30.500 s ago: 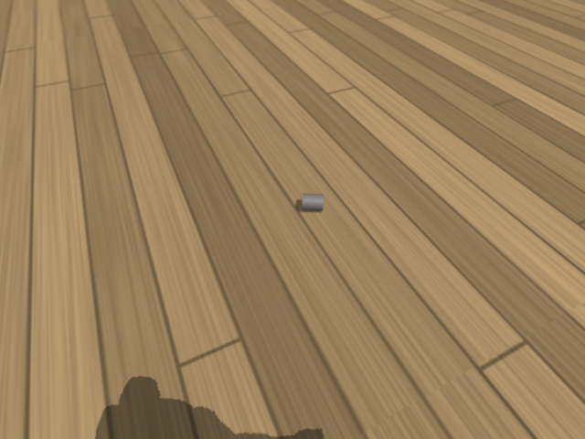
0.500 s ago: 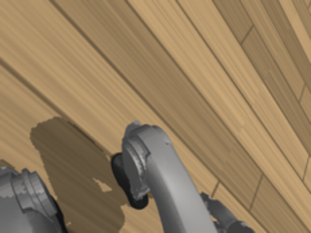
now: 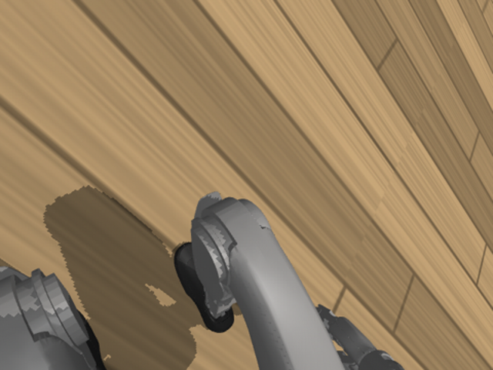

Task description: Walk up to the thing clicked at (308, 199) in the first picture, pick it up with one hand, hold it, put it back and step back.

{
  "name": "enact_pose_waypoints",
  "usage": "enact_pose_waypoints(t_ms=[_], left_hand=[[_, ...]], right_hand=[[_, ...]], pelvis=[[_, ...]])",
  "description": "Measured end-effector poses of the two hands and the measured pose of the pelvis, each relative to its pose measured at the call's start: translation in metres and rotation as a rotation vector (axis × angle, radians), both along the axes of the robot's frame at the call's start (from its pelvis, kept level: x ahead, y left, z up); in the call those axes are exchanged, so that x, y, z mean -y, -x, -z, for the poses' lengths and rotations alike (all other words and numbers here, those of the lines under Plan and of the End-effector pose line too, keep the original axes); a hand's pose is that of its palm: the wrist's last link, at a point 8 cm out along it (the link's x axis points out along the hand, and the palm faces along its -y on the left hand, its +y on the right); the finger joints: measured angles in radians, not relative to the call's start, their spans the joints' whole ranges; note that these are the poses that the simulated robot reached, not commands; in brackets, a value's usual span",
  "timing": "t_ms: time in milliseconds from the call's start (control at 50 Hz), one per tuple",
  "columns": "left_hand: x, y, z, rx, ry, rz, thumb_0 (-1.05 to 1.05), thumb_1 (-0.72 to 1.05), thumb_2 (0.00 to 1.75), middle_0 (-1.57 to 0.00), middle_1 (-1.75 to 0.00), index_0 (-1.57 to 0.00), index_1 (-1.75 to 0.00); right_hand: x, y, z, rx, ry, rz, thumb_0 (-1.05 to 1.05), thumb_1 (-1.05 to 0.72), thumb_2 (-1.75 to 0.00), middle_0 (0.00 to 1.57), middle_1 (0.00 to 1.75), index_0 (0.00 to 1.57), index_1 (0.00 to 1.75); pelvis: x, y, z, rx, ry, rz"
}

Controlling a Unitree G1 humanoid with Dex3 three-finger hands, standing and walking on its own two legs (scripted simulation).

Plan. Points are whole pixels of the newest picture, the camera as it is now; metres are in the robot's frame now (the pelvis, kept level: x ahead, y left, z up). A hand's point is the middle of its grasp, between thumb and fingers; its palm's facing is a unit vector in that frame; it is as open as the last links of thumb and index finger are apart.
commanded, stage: settle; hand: left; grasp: from above
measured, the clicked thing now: out of the picture +0.49 +0.35 -0.27
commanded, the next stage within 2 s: lift in 0.94 s
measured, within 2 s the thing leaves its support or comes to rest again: leaves its support in 0.36 s
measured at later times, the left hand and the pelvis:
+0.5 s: hand out of the picture +0.49 +0.36 -0.20, palm faces -0.44 -0.09 -0.89, open 9.8 cm; pelvis +0.00 +0.00 +0.01, yaw +1 degrees
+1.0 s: hand out of the picture +0.49 +0.36 -0.13, palm faces -0.46 -0.08 -0.89, open 9.7 cm; pelvis +0.00 +0.00 +0.02, yaw +4 degrees
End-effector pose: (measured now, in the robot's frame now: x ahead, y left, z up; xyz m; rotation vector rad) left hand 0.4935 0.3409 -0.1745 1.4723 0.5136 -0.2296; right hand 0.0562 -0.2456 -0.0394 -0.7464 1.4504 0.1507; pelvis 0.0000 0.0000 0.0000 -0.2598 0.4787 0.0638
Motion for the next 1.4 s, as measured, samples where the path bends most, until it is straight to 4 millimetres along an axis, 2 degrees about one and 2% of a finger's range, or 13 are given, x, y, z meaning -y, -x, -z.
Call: enact_pose_waypoints(t_ms=[280, 380, 580, 740, 1120, 1260, 1400], left_hand=[[-0.004, -0.002, -0.001, -0.004, 0.005, -0.006, -0.01, 0.14, 0.06, -0.81, -0.25, -0.85, -0.18], [-0.01, -0.002, -0.009, 0.003, -0.006, -0.005, -0.01, 0.14, 0.05, -0.82, -0.22, -0.86, -0.17], [-0.027, -0.001, -0.047, 0.0, -0.025, -0.014, -0.01, 0.15, 0.03, -0.85, -0.17, -0.88, -0.12], [-0.026, 0.0, -0.078, -0.014, -0.016, 0.005, 0.0, 0.16, 0.01, -0.86, -0.14, -0.89, -0.1], [-0.015, 0.002, -0.118, -0.015, -0.015, 0.015, 0.0, 0.15, 0.03, -0.86, -0.15, -0.88, -0.12], [-0.014, 0.012, -0.134, -0.051, 0.016, 0.005, 0.0, 0.16, 0.03, -0.84, -0.18, -0.87, -0.14], [-0.013, 0.031, -0.162, -0.063, 0.055, 0.029, 0.0, 0.15, 0.05, -0.82, -0.21, -0.85, -0.17]], right_hand=[[0.0, -0.003, -0.003, -0.012, 0.006, 0.012, 0.0, -0.91, -0.9, 0.21, 0.3, 0.2, 0.3], [0.002, -0.008, -0.003, -0.016, 0.007, 0.016, 0.0, -0.92, -0.9, 0.21, 0.3, 0.2, 0.3], [0.007, -0.022, -0.002, 0.006, 0.001, 0.045, 0.0, -0.91, -0.9, 0.21, 0.3, 0.2, 0.3], [0.008, -0.027, -0.001, 0.018, -0.004, 0.084, 0.0, -0.91, -0.9, 0.21, 0.3, 0.2, 0.3], [0.012, -0.003, 0.003, 0.0, -0.011, 0.174, 0.0, -0.91, -0.9, 0.21, 0.3, 0.2, 0.3], [0.013, 0.001, -0.005, -0.005, -0.006, 0.207, 0.0, -0.91, -0.9, 0.21, 0.3, 0.2, 0.3], [0.016, -0.01, -0.023, 0.027, 0.005, 0.216, 0.0, -0.91, -0.9, 0.21, 0.3, 0.2, 0.3]], pelvis=[[0.0, -0.002, -0.002, -0.023, 0.004, -0.001], [0.0, -0.003, -0.003, -0.036, 0.003, -0.006], [0.0, -0.003, -0.011, -0.068, 0.0, -0.023], [-0.001, -0.001, -0.018, -0.087, -0.011, -0.038], [0.004, 0.006, -0.026, -0.102, -0.046, -0.054], [0.006, 0.007, -0.039, -0.113, -0.057, -0.061], [0.006, 0.007, -0.059, -0.124, -0.067, -0.072]])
